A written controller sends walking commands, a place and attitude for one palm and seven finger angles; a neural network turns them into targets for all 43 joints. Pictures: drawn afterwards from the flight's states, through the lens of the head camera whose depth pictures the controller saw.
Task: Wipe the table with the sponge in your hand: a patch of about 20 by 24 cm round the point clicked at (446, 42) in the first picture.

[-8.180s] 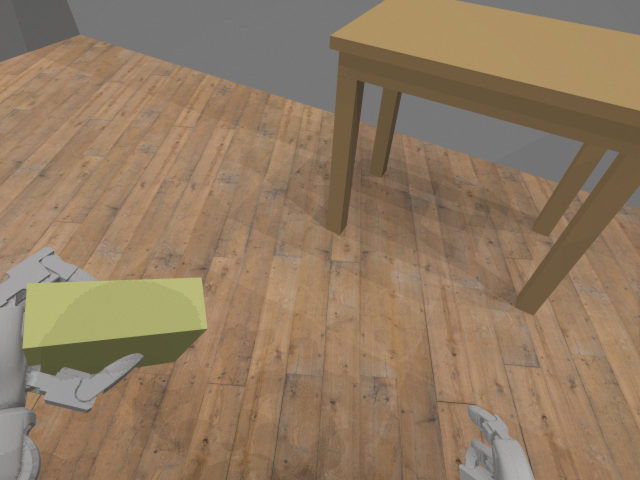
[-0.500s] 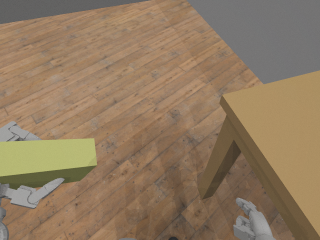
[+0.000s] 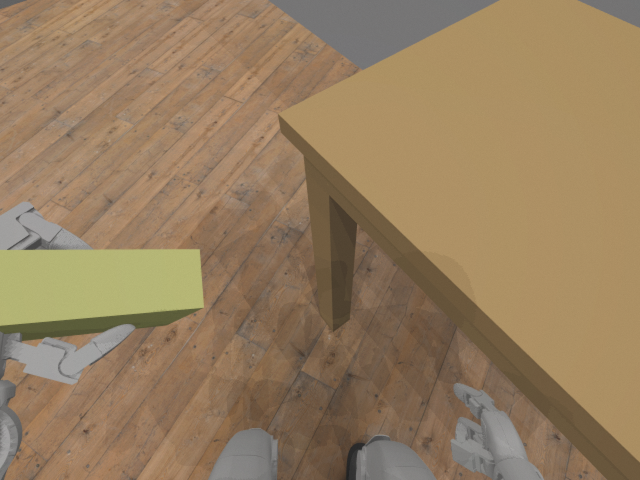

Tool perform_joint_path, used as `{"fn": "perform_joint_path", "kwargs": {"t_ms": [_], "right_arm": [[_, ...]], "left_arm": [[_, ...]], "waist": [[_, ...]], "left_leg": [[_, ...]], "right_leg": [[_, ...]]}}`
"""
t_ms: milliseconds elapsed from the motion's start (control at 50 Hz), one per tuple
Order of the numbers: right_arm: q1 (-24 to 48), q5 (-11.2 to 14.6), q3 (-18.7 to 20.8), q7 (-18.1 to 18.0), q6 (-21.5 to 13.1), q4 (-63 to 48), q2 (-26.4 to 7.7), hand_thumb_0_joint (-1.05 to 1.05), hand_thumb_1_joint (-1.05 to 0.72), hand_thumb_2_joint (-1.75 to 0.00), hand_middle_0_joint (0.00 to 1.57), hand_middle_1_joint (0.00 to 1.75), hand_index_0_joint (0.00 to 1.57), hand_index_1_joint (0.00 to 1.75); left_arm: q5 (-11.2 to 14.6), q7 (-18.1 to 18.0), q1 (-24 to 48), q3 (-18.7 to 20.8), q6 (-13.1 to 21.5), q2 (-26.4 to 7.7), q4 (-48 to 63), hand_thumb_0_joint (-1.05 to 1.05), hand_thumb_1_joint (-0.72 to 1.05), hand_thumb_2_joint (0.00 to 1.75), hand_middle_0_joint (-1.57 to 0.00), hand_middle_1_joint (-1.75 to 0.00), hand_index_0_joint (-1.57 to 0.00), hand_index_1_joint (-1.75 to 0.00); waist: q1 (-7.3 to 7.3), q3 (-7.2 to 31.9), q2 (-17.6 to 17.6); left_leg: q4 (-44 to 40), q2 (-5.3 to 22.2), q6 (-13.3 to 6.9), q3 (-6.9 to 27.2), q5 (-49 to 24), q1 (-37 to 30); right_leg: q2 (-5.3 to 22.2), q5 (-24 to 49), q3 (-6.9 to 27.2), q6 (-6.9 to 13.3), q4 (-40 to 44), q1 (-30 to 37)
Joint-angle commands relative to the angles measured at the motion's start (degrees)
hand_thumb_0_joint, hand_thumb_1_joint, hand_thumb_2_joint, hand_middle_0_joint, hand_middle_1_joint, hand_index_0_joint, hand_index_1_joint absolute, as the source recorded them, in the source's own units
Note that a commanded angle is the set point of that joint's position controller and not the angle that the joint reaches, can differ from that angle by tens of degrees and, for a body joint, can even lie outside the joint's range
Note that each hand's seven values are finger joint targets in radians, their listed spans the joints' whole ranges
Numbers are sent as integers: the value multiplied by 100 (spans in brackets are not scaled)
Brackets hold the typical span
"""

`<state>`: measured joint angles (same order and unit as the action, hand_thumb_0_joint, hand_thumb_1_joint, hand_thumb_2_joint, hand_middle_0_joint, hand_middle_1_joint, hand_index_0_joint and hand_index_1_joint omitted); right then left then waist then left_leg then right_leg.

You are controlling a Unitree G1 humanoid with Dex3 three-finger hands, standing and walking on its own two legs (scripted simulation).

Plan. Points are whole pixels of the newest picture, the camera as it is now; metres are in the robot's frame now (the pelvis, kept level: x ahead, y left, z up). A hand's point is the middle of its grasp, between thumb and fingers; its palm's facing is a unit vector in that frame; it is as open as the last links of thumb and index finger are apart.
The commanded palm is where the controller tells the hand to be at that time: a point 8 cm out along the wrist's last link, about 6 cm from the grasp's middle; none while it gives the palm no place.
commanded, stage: turn to face it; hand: left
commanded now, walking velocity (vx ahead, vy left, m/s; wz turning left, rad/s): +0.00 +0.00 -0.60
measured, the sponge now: (132, 295) +0.26 +0.18 +0.15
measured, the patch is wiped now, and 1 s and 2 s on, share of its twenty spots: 0.00 0.00 0.00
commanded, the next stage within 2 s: none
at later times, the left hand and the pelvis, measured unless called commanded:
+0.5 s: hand (180, 332) +0.22 +0.12 +0.16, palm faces +0.18 -0.87 -0.45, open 9.5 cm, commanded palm +0.18 +0.17 +0.19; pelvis -0.06 -0.04 -0.01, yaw -18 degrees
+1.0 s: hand (282, 373) +0.19 +0.04 +0.17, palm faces -0.11 -0.87 -0.47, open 9.5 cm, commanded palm +0.17 +0.09 +0.19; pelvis -0.13 -0.05 +0.00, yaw -34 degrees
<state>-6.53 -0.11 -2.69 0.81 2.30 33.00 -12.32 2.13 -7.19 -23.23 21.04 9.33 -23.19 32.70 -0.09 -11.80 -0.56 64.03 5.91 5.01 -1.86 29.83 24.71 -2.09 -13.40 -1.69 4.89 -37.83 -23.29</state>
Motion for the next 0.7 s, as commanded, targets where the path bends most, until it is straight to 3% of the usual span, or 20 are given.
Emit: {"fn": "perform_joint_path", "kwargs": {"t_ms": [0, 100, 180, 200, 220, 240, 260, 280, 300, 360, 420, 440, 460, 480, 500, 520, 540, 560, 600, 680], "right_arm": [[338, 59, 384, -12, -149, -1070, -463, 0, -90, -90, 20, 30, 20, 30], [202, 97, 489, 12, -92, -1005, -509, 0, -90, -90, 20, 30, 20, 30], [2, 146, 489, -43, 10, -941, -587, 0, -90, -90, 20, 30, 20, 30], [32, 166, 513, -97, -17, -959, -622, 0, -90, -90, 20, 30, 20, 30], [59, 119, 546, -151, -45, -1014, -709, 0, -90, -90, 20, 30, 20, 30], [171, 108, 551, -186, -62, -1094, -770, 0, -90, -90, 20, 30, 20, 30], [217, 120, 527, -238, -110, -1035, -600, 0, -90, -90, 20, 30, 20, 30], [254, 108, 489, -231, -145, -996, -530, 0, -90, -90, 20, 30, 20, 30], [159, 139, 516, -227, -163, -1010, -511, 0, -90, -90, 20, 30, 20, 30], [14, 209, 511, -175, -348, -1017, -648, 0, -90, -90, 20, 30, 20, 30], [-101, 174, 540, -179, -586, -1055, -747, 0, -90, -90, 20, 30, 20, 30], [-199, 174, 536, -159, -642, -1046, -718, 0, -90, -90, 20, 30, 20, 30], [-199, 186, 537, -140, -684, -1056, -636, 0, -90, -90, 20, 30, 20, 30], [-3, 176, 492, -166, -690, -1167, -440, 0, -90, -90, 20, 30, 20, 30], [365, 95, 436, -178, -681, -1198, -465, 0, -90, -90, 20, 30, 20, 30], [251, 130, 514, -146, -582, -1142, -455, 0, -90, -90, 20, 30, 20, 30], [239, 112, 478, -124, -492, -1193, -414, 0, -90, -90, 20, 30, 20, 30], [268, 65, 381, -86, -377, -1117, -327, 0, -90, -90, 20, 30, 20, 30], [266, 61, 351, -3, -187, -1067, -296, 0, -90, -90, 20, 30, 20, 30], [261, 54, 463, 12, -38, -1109, -431, 0, -90, -90, 20, 30, 20, 30]], "left_arm": [[248, -261, -980, 1582, 567, -1410, 1969, 0, 10, 130, -120, -160, -120, -160], [228, -271, -1251, 1496, 457, -1156, 1407, 0, 10, 130, -120, -160, -120, -160], [158, -225, -1000, 1224, 344, -1001, 897, 0, 10, 130, -120, -160, -120, -160], [165, -190, -850, 1107, 337, -968, 938, 0, 10, 130, -120, -160, -120, -160], [147, -148, -687, 1053, 359, -928, 947, 0, 10, 130, -120, -160, -120, -160], [86, -131, -524, 1028, 371, -917, 1039, 0, 10, 130, -120, -160, -120, -160], [-16, -161, -415, 1049, 349, -993, 963, 0, 10, 130, -120, -160, -120, -160], [-71, -146, -289, 916, 304, -898, 841, 0, 10, 130, -120, -160, -120, -160], [-85, -123, 65, 766, 316, -893, 1089, 0, 10, 130, -120, -160, -120, -160], [-56, -114, 562, 141, 257, -494, 1041, 0, 10, 130, -120, -160, -120, -160], [-103, -169, 1154, 149, 263, -694, 1174, 0, 10, 130, -120, -160, -120, -160], [-101, -186, 1185, 241, 281, -747, 1139, 0, 10, 130, -120, -160, -120, -160], [-119, -198, 1288, 381, 301, -940, 1172, 0, 10, 130, -120, -160, -120, -160], [-85, -253, 1092, 750, 322, -1325, 1099, 0, 10, 130, -120, -160, -120, -160], [-37, -302, 670, 1183, 294, -1600, 932, 0, 10, 130, -120, -160, -120, -160], [71, -256, 584, 927, 275, -1299, 1170, 0, 10, 130, -120, -160, -120, -160], [129, -238, 205, 1118, 346, -1409, 1339, 0, 10, 130, -120, -160, -120, -160], [191, -225, -231, 1222, 431, -1335, 1400, 0, 10, 130, -120, -160, -120, -160], [231, -231, -838, 1360, 554, -1241, 1473, 0, 10, 130, -120, -160, -120, -160], [262, -243, -1061, 1438, 605, -1173, 1341, 0, 10, 130, -120, -160, -120, -160]], "waist": [[169, 2557, 317], [231, 2418, 815], [108, 2337, 826], [107, 2200, 555], [74, 1950, 16], [135, 1795, -958], [201, 1748, -1264], [200, 1473, -1165], [184, 1393, -901], [153, 926, -1151], [150, 1045, -1185], [163, 1214, -942], [141, 1304, -113], [219, 1457, 1580], [362, 1520, 1513], [232, 1765, 1185], [231, 1729, 715], [212, 1922, 183], [215, 2483, -77], [199, 2491, 670]], "left_leg": [[-855, -80, 8, 104, -180, 144], [-2130, -339, -80, 2, -223, -454], [-3728, -256, -278, -128, -757, -1652], [-4141, 30, -408, 20, -957, -2034], [-4475, 762, -724, 651, -963, -2212], [-4658, 1649, -1119, 1237, -1794, -2207], [-4725, 2092, -1384, 1159, -2113, -1606], [-4787, 2158, -1443, 872, -1790, -852], [-4605, 2079, -1489, 668, -2033, -949], [-4185, 1690, -1005, -402, -2573, -905], [-3443, 1406, -664, -610, -2189, -772], [-2870, 1220, -533, -634, -1981, -742], [-1864, 810, -327, -774, -1389, -630], [-480, -43, -48, -770, 389, 327], [449, -198, -9, -142, 760, 623], [752, -74, -8, 325, 412, 386], [910, -48, -1, 442, 67, 563], [874, -45, 20, 467, -246, 718], [11, -104, 42, 326, -312, 656], [-1221, -267, 22, 137, -290, 192]], "right_leg": [[1524, 1779, 1946, 514, 1449, 1832], [1451, 886, 2548, 518, 1773, 1260], [998, 104, 2323, 22, 1664, 477], [753, 89, 2157, -140, 1284, 111], [393, -486, 1840, -338, 618, -541], [-44, -1227, 1094, -573, -694, -1025], [15, -1411, 571, -681, -2141, -942], [172, -1314, 503, -735, -2972, -756], [298, -1249, 551, -762, -3000, -838], [469, -1432, -11, -832, -1506, -414], [261, -859, -439, -839, -138, 640], [265, -323, -382, -759, 472, 1050], [741, 544, 398, -476, 1105, 1174], [1796, 2278, 2428, 121, 1624, 1544], [2310, 3261, 3190, 488, 1806, 1347], [2188, 2232, 3214, 352, 1935, 1272], [2086, 1666, 3312, 518, 1836, 1314], [1861, 1681, 2861, 586, 1584, 1609], [1590, 2234, 2188, 535, 1305, 2242], [1493, 1694, 2442, 559, 1709, 1919]]}}
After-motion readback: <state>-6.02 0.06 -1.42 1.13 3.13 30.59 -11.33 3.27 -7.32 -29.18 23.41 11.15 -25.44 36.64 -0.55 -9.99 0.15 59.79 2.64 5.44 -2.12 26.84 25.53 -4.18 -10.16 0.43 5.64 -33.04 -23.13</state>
